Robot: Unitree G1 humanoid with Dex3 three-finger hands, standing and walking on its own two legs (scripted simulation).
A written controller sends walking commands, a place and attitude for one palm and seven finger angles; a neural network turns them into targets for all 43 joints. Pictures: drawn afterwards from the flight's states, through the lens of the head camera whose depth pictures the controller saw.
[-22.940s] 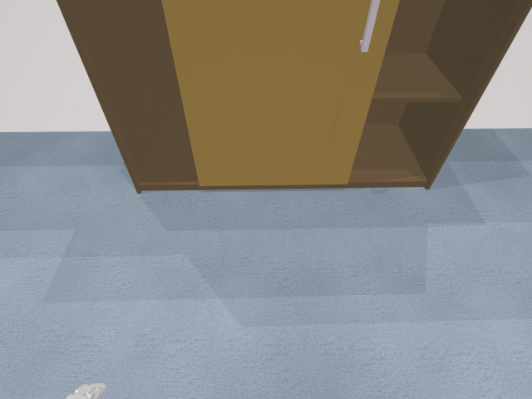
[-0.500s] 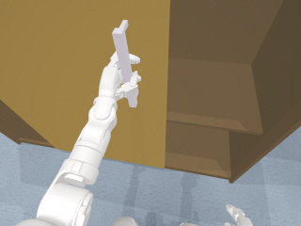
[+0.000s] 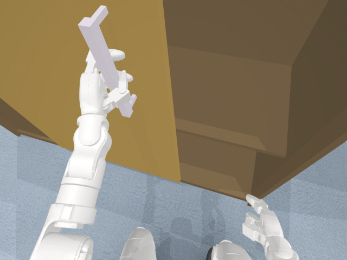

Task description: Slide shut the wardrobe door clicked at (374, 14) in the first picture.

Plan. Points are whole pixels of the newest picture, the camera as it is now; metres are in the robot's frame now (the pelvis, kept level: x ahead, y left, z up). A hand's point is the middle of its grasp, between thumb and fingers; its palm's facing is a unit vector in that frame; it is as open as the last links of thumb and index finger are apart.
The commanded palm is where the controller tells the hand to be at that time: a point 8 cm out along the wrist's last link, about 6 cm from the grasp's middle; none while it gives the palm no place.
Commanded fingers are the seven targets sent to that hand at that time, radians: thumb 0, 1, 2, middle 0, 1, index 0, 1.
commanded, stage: step sideways, sliding the door along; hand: left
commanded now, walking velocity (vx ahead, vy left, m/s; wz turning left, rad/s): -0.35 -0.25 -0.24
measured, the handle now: (116, 72) +0.44 +0.19 +0.14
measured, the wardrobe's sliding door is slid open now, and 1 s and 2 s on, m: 0.38 0.02 0.00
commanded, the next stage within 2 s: stop walking and hold the door there in 1.36 s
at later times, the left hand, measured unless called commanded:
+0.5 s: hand (193, 104) +0.37 +0.02 +0.14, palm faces +0.26 -0.97 -0.03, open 6.1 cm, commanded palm +0.33 +0.00 +0.14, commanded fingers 0.00 0.90 0.90 -0.45 -1.40 -0.45 -1.40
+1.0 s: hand (317, 137) +0.33 -0.19 +0.14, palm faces -0.02 -1.00 -0.01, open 5.9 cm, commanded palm +0.30 -0.18 +0.15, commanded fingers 0.00 0.90 0.90 -0.45 -1.40 -0.45 -1.40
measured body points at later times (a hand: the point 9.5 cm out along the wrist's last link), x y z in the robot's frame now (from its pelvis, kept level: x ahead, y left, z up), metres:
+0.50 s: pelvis +0.03 -0.12 +0.02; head +0.14 -0.15 +0.45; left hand +0.35 +0.07 +0.14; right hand +0.23 -0.36 -0.09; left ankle +0.02 +0.05 -0.70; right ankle +0.04 -0.20 -0.71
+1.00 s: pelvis -0.01 -0.25 +0.01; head +0.07 -0.27 +0.45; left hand +0.32 -0.13 +0.14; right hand +0.19 -0.49 -0.08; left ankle +0.00 -0.05 -0.71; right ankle +0.01 -0.34 -0.70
